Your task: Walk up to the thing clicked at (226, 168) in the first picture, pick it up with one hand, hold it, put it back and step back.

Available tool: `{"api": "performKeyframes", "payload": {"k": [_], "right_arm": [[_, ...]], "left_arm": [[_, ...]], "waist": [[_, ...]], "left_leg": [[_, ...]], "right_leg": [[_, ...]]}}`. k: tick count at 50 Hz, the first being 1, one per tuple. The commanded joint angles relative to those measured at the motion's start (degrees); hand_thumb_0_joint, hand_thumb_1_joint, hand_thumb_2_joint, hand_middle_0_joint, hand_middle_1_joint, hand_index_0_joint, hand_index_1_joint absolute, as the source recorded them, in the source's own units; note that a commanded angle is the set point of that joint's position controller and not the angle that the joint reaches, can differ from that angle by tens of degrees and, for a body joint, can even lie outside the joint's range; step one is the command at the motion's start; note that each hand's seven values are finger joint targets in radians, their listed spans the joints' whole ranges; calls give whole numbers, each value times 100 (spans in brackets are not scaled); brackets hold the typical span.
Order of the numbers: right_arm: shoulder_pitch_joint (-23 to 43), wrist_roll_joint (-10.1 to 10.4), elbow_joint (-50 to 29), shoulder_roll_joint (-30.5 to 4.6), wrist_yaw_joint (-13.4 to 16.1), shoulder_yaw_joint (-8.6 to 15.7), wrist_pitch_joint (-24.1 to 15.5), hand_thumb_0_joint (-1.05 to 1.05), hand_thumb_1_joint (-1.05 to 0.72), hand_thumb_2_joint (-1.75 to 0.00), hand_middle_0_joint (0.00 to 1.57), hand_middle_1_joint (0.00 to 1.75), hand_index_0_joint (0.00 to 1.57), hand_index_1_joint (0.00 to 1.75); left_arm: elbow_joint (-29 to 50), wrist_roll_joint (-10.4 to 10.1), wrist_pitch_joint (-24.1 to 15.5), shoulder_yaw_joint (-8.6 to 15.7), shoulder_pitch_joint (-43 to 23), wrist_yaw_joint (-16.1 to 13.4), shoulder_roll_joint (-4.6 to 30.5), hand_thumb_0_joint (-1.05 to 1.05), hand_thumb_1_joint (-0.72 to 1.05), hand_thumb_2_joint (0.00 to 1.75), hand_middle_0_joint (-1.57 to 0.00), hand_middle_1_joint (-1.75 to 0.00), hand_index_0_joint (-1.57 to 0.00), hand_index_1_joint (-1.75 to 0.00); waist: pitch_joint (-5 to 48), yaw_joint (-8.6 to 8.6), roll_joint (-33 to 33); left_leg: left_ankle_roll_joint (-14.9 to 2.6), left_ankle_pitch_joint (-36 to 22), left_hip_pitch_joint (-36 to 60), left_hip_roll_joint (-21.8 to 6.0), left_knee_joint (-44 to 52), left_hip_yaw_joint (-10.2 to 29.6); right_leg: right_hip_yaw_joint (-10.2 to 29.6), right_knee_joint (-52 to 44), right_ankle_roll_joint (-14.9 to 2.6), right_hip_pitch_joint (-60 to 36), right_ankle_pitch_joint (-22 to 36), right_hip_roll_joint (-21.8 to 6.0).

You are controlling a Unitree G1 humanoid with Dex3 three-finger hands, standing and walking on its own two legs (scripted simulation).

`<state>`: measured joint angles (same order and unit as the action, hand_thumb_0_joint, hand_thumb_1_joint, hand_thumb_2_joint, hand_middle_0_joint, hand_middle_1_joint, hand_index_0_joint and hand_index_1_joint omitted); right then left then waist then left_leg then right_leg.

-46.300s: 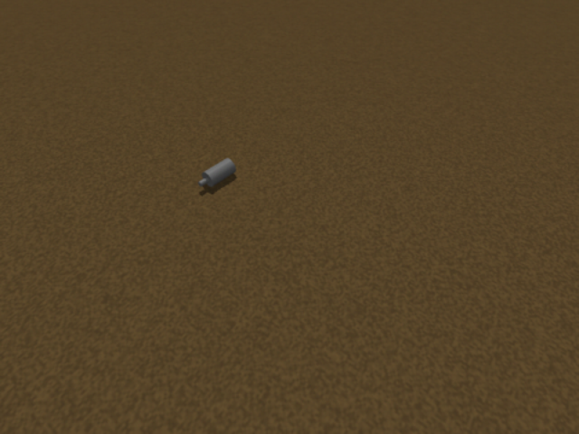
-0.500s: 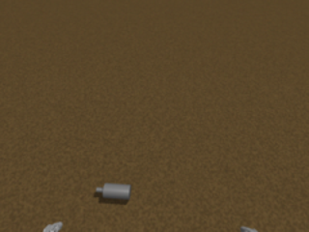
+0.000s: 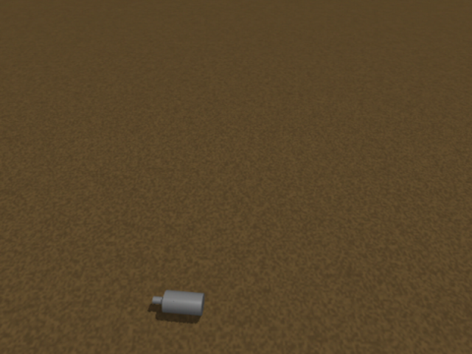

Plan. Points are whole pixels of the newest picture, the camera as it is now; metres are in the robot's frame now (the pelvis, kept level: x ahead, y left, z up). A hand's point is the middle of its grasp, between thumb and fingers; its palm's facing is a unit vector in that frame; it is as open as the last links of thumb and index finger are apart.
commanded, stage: stand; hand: left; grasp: from above
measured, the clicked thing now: (178, 302) +0.48 +0.24 -0.73
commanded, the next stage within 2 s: step back in 1.70 s
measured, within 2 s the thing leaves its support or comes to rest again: neither
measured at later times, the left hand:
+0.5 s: hand out of the picture +0.08 +0.23 -0.16, palm faces +0.03 -0.94 -0.34, open 7.4 cm
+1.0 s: hand out of the picture +0.08 +0.23 -0.15, palm faces +0.03 -0.94 -0.34, open 7.4 cm
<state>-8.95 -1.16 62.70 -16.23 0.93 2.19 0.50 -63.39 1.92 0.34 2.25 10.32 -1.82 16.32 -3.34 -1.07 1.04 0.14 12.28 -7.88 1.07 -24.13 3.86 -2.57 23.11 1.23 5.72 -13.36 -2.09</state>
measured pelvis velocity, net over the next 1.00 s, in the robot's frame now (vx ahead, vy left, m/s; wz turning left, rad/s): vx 0.02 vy -0.02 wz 0.00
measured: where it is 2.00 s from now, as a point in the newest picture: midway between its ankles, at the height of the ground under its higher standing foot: outside the picture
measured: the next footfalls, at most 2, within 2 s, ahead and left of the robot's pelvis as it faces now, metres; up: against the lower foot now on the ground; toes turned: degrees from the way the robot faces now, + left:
none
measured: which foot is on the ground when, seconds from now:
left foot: down 0.00-1.00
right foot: down 0.00-1.00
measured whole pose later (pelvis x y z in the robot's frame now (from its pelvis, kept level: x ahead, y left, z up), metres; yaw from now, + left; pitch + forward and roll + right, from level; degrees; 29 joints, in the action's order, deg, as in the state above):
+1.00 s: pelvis +0.02 -0.02 +0.00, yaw +0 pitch -3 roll +0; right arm -7.0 -0.6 64.8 -18.6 0.8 0.5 -0.2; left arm -66.1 0.9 -0.3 2.2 5.9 -0.8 18.0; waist -3.3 -0.5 1.0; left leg 1.6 10.9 -5.7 -0.5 -19.3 4.5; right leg -3.2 18.3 -0.1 3.5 -12.1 -0.6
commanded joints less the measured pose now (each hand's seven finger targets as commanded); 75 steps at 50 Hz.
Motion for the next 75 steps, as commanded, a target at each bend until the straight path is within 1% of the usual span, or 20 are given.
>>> {"api": "performKeyframes", "payload": {"k": [1,6,9,12,21,23,25,28,30,34,37,40,43,46,53,60,64,71,74,75], "right_arm": [[210,-21,-269,-1036,76,174,-139,0,-90,-90,20,30,20,30],[233,-12,-208,-1068,73,150,-166,0,-90,-90,20,30,20,30],[209,-15,-159,-1101,80,118,-147,0,-90,-90,20,30,20,30],[246,-8,-145,-1118,83,97,-151,0,-90,-90,20,30,20,30],[227,12,-94,-1199,99,52,-178,0,-90,-90,20,30,20,30],[279,9,-95,-1199,111,42,-176,0,-90,-90,20,30,20,30],[223,11,-65,-1179,115,20,-173,0,-90,-90,20,30,20,30],[280,8,-94,-1232,121,28,-185,0,-90,-90,20,30,20,30],[307,20,-86,-1230,115,27,-188,0,-90,-90,20,30,20,30],[357,24,-84,-1264,93,36,-163,0,-90,-90,20,30,20,30],[362,25,-92,-1255,78,32,-171,0,-90,-90,20,30,20,30],[411,35,-118,-1300,82,32,-198,0,-90,-90,20,30,20,30],[370,33,-108,-1293,84,14,-199,0,-90,-90,20,30,20,30],[401,33,-105,-1300,83,9,-205,0,-90,-90,20,30,20,30],[424,28,-85,-1356,77,22,-198,0,-90,-90,20,30,20,30],[387,36,-85,-1388,56,6,-195,0,-90,-90,20,30,20,30],[361,38,-96,-1395,63,4,-213,0,-90,-90,20,30,20,30],[354,42,-101,-1402,52,-14,-197,0,-90,-90,20,30,20,30],[354,46,-102,-1399,46,-16,-213,0,-90,-90,20,30,20,30],[327,50,-93,-1421,38,-21,-209,0,-90,-90,20,30,20,30]], "left_arm": [[215,-17,-133,199,-180,-54,1087,0,90,90,-20,-30,-20,-30],[174,-38,-164,189,-313,-47,1130,0,90,90,-20,-30,-20,-30],[135,-63,-147,199,-392,-37,1177,0,90,90,-20,-30,-20,-30],[87,-55,-131,200,-378,-27,1209,0,90,90,-20,-30,-20,-30],[55,-103,-162,211,-495,-18,1250,0,90,90,-20,-30,-20,-30],[52,-98,-152,203,-509,-19,1202,0,90,90,-20,-30,-20,-30],[55,-112,-142,219,-580,-14,1258,0,90,90,-20,-30,-20,-30],[60,-107,-145,223,-580,-7,1243,0,90,90,-20,-30,-20,-30],[37,-104,-150,210,-553,-4,1229,0,90,90,-20,-30,-20,-30],[44,-82,-148,192,-647,19,1252,0,90,90,-20,-30,-20,-30],[71,-82,-171,195,-654,24,1297,0,90,90,-20,-30,-20,-30],[87,-100,-182,200,-662,20,1297,0,90,90,-20,-30,-20,-30],[82,-111,-171,203,-705,27,1329,0,90,90,-20,-30,-20,-30],[89,-113,-182,181,-670,35,1297,0,90,90,-20,-30,-20,-30],[76,-107,-156,176,-646,58,1337,0,90,90,-20,-30,-20,-30],[94,-121,-201,165,-611,59,1381,0,90,90,-20,-30,-20,-30],[109,-135,-201,173,-591,59,1413,0,90,90,-20,-30,-20,-30],[96,-136,-199,157,-574,67,1412,0,90,90,-20,-30,-20,-30],[106,-134,-199,143,-540,81,1403,0,90,90,-20,-30,-20,-30],[108,-145,-206,134,-540,80,1398,0,90,90,-20,-30,-20,-30]], "waist": [[-5,19,-102],[119,44,-129],[74,51,-8],[105,24,-44],[405,39,-88],[364,20,-46],[306,36,-17],[410,21,-54],[346,8,-114],[150,40,-97],[259,47,-87],[489,46,-22],[399,83,-29],[409,53,-33],[296,45,-52],[362,55,-66],[496,65,-63],[369,73,-82],[358,57,-55],[357,68,-65]], "left_leg": [[-168,-125,-245,-528,619,533],[-143,-698,4,-576,581,474],[-138,-438,-165,-568,669,458],[-122,-515,-106,-590,697,470],[-131,-1449,104,-660,561,384],[-126,-1563,145,-671,540,380],[-102,-1380,14,-663,642,381],[-126,-1690,135,-702,550,356],[-111,-1649,96,-688,559,374],[-96,-959,-78,-669,704,405],[-97,-1036,-43,-671,691,395],[-127,-1495,130,-718,606,372],[-111,-1309,51,-702,718,396],[-105,-1622,118,-732,658,395],[-102,-1169,42,-717,766,405],[-128,-1235,52,-719,719,379],[-123,-1515,194,-735,675,355],[-113,-1197,55,-715,747,363],[-86,-1437,119,-731,739,376],[-92,-1304,50,-726,744,373]], "right_leg": [[500,-624,-162,65,35,-433],[548,-667,-183,11,457,-488],[533,-670,-167,-102,333,-460],[501,-680,-183,-80,324,-450],[497,-623,-169,-395,1288,-521],[462,-616,-163,-341,1358,-504],[471,-637,-170,-386,1141,-500],[468,-597,-176,-429,1463,-526],[428,-635,-151,-431,1483,-508],[472,-826,-161,-282,636,-479],[485,-840,-173,-312,753,-498],[480,-708,-191,-467,1348,-549],[453,-723,-176,-395,1064,-508],[415,-687,-174,-393,1298,-509],[455,-753,-209,-252,767,-496],[509,-762,-201,-328,1023,-545],[497,-671,-223,-366,1321,-555],[494,-746,-205,-325,1056,-537],[475,-726,-229,-311,1194,-530],[482,-754,-216,-343,1122,-530]]}}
